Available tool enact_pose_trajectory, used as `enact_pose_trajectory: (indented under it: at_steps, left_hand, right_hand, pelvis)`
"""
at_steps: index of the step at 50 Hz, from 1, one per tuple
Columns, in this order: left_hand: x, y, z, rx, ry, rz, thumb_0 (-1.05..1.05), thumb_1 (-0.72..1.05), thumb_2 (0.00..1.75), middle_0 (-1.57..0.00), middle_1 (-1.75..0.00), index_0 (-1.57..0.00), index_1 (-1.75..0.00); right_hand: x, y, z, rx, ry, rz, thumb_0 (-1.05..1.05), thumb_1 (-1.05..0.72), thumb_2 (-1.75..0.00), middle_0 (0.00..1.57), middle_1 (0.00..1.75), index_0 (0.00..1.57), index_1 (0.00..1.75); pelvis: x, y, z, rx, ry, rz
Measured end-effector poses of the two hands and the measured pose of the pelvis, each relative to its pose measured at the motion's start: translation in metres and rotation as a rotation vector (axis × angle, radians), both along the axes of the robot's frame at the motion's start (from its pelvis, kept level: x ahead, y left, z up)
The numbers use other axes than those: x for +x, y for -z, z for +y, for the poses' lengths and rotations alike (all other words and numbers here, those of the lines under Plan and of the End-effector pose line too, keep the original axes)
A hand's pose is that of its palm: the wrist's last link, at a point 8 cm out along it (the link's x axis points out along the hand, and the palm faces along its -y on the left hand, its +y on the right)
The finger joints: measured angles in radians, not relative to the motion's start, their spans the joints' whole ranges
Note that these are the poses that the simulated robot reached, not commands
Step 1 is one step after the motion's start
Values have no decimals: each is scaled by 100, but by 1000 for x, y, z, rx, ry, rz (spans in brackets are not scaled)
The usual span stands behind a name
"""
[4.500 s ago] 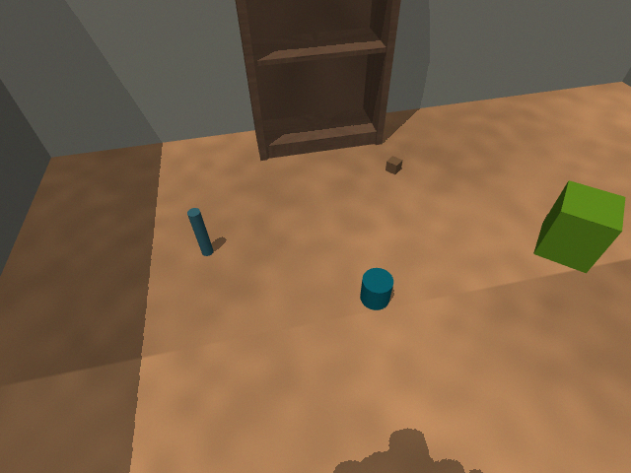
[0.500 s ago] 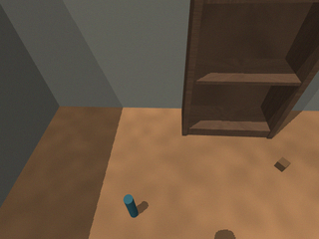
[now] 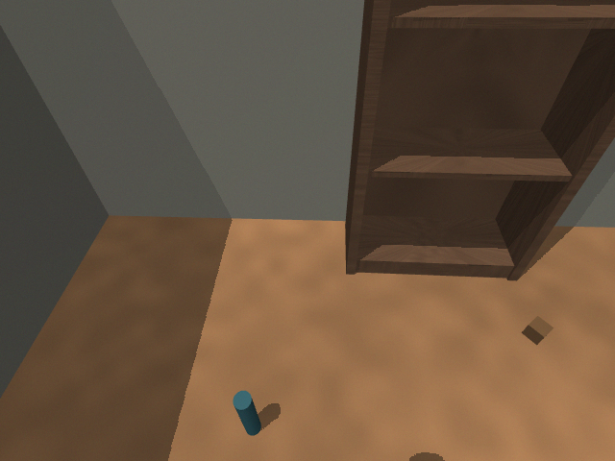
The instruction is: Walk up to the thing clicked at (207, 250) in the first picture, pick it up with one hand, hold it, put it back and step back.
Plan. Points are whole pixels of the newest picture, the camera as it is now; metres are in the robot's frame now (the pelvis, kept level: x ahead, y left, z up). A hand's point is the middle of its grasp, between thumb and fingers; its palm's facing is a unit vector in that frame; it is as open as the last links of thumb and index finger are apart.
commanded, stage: walk up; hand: left
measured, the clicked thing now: (248, 414) +0.39 +0.20 -0.66
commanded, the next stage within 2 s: stand in 0.68 s
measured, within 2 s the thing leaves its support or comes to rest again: neither
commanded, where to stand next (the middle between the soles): +0.03 +0.00 m, yaw +0 degrees
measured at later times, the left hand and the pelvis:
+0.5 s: hand out of the picture +0.09 +0.25 -0.16, palm faces -0.03 -0.94 -0.34, open 7.4 cm; pelvis +0.01 +0.00 +0.00, yaw +0 degrees
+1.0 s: hand out of the picture +0.09 +0.25 -0.15, palm faces -0.03 -0.94 -0.34, open 7.4 cm; pelvis +0.00 +0.00 +0.00, yaw +0 degrees
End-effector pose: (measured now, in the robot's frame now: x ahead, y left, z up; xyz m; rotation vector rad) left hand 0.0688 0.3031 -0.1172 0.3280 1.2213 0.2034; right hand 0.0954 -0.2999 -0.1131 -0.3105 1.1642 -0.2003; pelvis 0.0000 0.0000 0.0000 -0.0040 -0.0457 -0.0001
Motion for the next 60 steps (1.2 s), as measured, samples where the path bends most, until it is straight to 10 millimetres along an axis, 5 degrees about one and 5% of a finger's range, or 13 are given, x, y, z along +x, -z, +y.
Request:
enact_pose_trajectory:
  at_steps: [22,39,60]
  left_hand:
    - [11,1,-10,-16,6,13,1,90,90,-20,-30,-21,-30]
    - [25,-1,-10,-12,9,-9,1,90,90,-20,-30,-21,-30]
    - [-8,0,-14,-17,-8,21,1,90,90,-20,-30,-21,-30]
  right_hand:
    - [-28,6,0,12,40,87,0,-90,-90,20,30,20,30]
    - [-13,3,0,3,32,58,0,-90,-90,20,30,20,30]
    - [-17,2,-2,9,7,43,0,-90,-90,20,30,20,30]
  pelvis:
    - [6,-3,-2,2,5,5]
    - [11,-3,-3,3,4,7]
    - [-4,-4,-8,2,-1,-4]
